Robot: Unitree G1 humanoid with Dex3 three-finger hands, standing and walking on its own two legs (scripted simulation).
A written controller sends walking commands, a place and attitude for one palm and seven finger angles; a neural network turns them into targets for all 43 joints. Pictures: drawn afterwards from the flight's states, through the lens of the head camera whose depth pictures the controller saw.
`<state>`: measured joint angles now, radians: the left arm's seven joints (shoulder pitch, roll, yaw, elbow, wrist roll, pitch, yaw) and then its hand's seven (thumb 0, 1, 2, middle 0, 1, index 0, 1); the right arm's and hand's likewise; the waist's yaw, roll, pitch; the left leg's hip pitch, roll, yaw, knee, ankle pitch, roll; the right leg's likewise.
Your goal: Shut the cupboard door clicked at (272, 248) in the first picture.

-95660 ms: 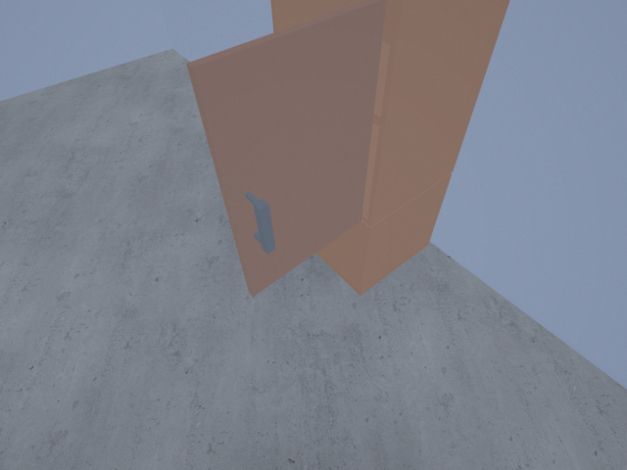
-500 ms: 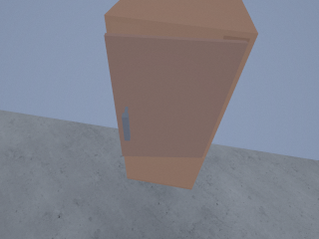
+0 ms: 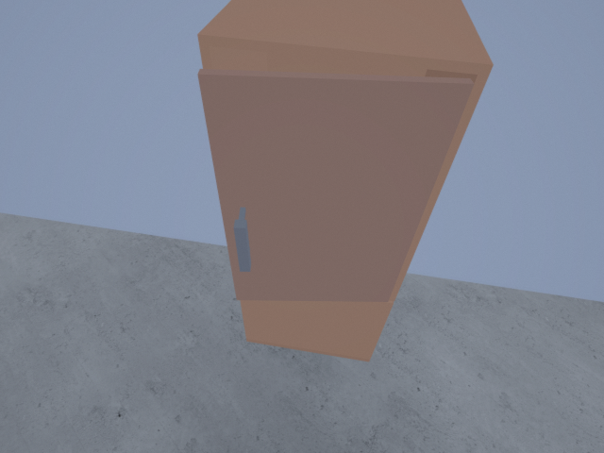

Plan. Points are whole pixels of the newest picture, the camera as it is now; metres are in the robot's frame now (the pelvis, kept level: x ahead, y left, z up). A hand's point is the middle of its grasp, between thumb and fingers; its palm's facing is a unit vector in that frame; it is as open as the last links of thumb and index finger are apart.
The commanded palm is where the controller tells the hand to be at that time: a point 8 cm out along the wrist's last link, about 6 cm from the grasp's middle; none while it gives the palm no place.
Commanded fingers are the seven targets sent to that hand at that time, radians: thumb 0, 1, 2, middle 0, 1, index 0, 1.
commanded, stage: shuffle to correct the standing spot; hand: left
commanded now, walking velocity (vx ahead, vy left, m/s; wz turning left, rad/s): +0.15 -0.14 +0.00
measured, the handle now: (244, 239) +0.52 +0.15 -0.08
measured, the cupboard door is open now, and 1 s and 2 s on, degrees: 9 9 9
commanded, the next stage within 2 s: come to a stop and stand still in 0.40 s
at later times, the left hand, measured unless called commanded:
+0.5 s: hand out of the picture +0.01 +0.10 -0.19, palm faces +0.03 -1.00 -0.07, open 7.4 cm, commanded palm none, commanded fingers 0.00 0.90 0.90 -0.20 -0.30 -0.20 -0.30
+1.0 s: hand out of the picture +0.16 +0.15 -0.20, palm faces +0.07 -0.98 -0.19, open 7.3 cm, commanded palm none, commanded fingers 0.00 0.90 0.90 -0.20 -0.30 -0.20 -0.30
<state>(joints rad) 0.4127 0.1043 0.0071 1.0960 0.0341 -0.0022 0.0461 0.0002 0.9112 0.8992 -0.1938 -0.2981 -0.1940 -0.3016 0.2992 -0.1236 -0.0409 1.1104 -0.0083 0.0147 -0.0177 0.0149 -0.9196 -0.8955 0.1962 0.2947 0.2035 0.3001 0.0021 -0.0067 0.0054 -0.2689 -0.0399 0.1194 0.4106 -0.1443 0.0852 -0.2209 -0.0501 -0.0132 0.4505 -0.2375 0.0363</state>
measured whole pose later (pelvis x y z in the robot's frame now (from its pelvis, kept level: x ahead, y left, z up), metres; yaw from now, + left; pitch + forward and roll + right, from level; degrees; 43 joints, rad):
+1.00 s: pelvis +0.10 -0.03 -0.02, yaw +2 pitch +0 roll -2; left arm 0.16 0.18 0.06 0.97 0.04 0.03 0.05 0.00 0.93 0.90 -0.20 -0.30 -0.20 -0.30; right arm 0.13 -0.18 -0.08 0.98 -0.01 0.03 -0.02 0.01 -0.91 -0.90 0.19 0.29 0.20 0.30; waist 0.01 -0.04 0.12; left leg -0.33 0.01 0.06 0.68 -0.33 -0.04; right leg -0.27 -0.10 -0.09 0.59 -0.30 0.06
